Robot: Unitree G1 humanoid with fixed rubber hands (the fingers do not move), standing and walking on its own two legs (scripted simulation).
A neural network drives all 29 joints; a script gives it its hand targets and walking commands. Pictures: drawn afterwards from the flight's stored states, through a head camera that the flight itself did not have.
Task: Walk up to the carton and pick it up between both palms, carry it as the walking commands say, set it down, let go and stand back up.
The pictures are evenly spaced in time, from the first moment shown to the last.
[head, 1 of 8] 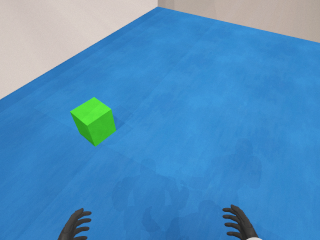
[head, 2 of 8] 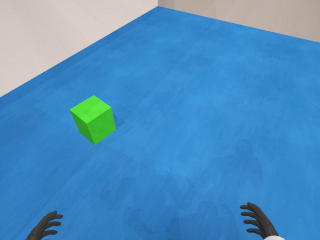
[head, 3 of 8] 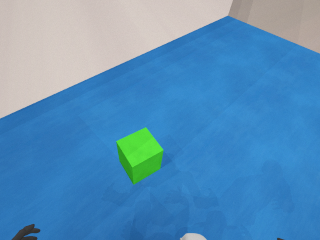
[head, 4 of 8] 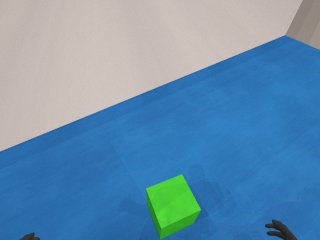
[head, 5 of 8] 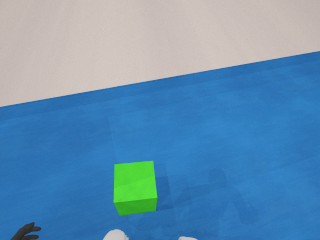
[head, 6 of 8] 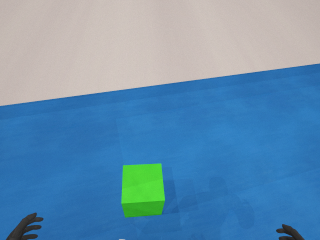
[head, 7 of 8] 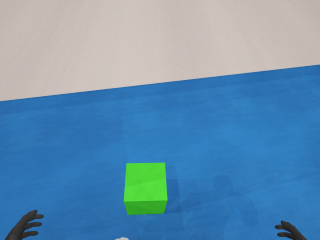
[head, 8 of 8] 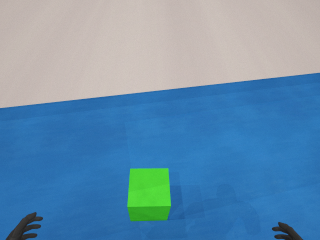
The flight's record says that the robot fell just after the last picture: no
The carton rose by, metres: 0.00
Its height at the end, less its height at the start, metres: +0.00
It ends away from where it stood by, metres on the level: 0.00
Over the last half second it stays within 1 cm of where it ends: yes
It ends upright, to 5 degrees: yes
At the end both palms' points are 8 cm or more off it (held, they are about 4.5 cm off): yes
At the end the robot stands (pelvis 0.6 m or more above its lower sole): yes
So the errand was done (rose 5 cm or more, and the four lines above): no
